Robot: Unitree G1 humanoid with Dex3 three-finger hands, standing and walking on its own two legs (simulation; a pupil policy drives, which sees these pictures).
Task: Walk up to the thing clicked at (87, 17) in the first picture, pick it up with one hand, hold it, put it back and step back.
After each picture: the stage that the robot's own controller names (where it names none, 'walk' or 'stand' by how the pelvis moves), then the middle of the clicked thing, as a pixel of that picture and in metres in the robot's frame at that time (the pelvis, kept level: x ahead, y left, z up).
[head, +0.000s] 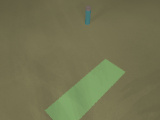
stand; (87, 15) +1.87 -0.09 -0.66
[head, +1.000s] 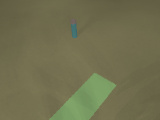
walk; (74, 28) +1.73 +0.22 -0.64
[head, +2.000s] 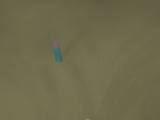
walk; (57, 52) +1.15 +0.33 -0.65
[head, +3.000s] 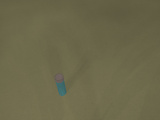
walk; (60, 85) +0.74 +0.23 -0.65
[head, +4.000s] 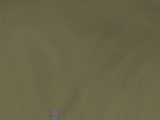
walk; (54, 119) +0.48 +0.14 -0.64
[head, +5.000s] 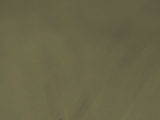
stand; out of the picture +0.40 +0.16 -0.65
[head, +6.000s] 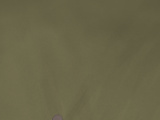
stand; out of the picture +0.41 +0.17 -0.65
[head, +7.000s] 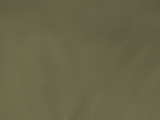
stand; out of the picture +0.41 +0.16 -0.66
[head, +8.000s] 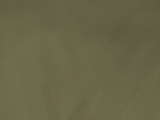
stand; out of the picture +0.39 +0.16 -0.66
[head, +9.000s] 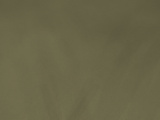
stand; out of the picture +0.39 +0.17 -0.66
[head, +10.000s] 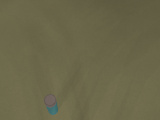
go down; (51, 105) +0.42 +0.16 -0.57
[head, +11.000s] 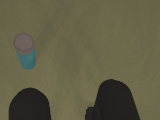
go down; (26, 54) +0.49 +0.18 -0.25
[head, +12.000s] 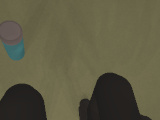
close in; (14, 44) +0.49 +0.19 -0.24
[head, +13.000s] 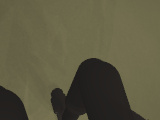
close; out of the picture +0.48 +0.23 -0.17
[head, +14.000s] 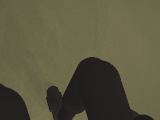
lift; out of the picture +0.46 +0.23 -0.17
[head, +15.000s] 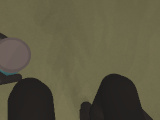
lift; (10, 61) +0.36 +0.22 -0.07
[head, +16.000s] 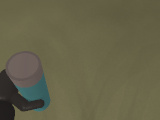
hold; (33, 87) +0.30 +0.15 +0.08
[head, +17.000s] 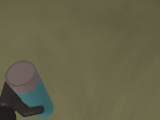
hold; (35, 94) +0.29 +0.16 +0.05
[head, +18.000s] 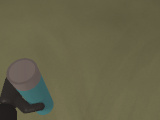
hold; (35, 91) +0.30 +0.15 +0.05
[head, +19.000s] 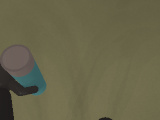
crouch; (29, 75) +0.36 +0.16 -0.01
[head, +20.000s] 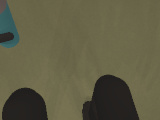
lower; out of the picture +0.50 +0.18 -0.03
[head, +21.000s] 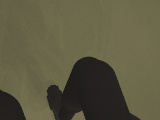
lower; out of the picture +0.47 +0.24 -0.17
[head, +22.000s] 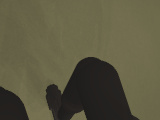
lower; out of the picture +0.46 +0.24 -0.18
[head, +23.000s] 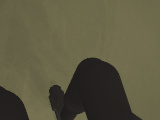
lower; out of the picture +0.45 +0.24 -0.17
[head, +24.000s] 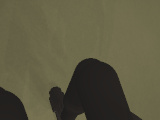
lower; out of the picture +0.45 +0.24 -0.17
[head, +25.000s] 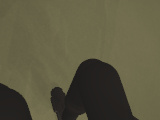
open; out of the picture +0.46 +0.21 -0.18
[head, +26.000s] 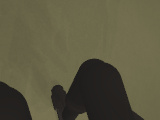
stand; out of the picture +0.46 +0.22 -0.18
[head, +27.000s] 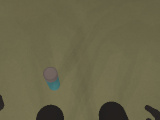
walk; (52, 80) +0.44 +0.14 -0.42
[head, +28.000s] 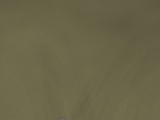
stand; out of the picture +0.39 +0.12 -0.60
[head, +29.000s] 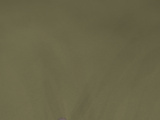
stand; out of the picture +0.39 +0.12 -0.60
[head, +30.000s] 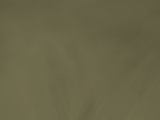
stand; out of the picture +0.41 +0.11 -0.65
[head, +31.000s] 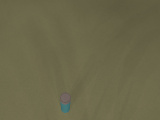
walk; (65, 103) +0.47 +0.06 -0.64
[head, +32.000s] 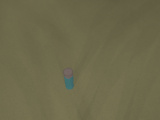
walk; (68, 79) +0.64 +0.11 -0.63
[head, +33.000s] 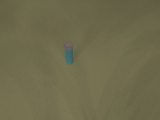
walk; (69, 53) +0.96 +0.13 -0.62
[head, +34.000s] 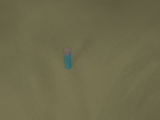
stand; (67, 58) +1.04 +0.15 -0.65
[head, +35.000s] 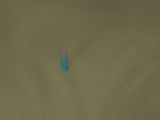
stand; (64, 61) +1.06 +0.17 -0.66
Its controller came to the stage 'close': yes
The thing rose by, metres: 0.70
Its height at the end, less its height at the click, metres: +0.00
